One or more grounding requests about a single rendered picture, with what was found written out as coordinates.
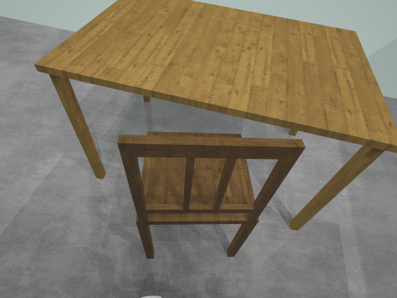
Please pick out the table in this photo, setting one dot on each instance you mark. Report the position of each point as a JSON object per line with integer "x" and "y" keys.
{"x": 289, "y": 73}

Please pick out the chair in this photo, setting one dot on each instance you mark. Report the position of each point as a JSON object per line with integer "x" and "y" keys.
{"x": 201, "y": 178}

